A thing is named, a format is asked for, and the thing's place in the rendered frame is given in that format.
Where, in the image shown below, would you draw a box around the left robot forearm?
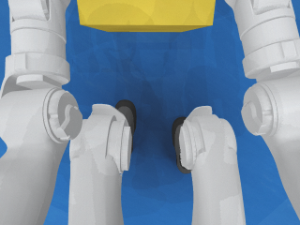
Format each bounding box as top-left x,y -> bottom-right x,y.
0,0 -> 71,99

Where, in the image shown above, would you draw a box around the right robot forearm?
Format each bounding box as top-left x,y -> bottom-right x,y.
225,0 -> 300,83

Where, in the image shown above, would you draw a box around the carton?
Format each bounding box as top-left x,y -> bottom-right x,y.
77,0 -> 216,33

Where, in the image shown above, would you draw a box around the left robot upper arm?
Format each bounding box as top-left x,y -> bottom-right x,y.
0,87 -> 83,225

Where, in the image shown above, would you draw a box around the robot right foot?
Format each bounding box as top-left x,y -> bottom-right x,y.
172,116 -> 192,174

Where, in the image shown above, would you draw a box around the right robot upper arm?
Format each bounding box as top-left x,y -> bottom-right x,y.
241,76 -> 300,220

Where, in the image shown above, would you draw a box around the right robot thigh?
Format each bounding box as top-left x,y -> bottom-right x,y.
179,114 -> 247,225

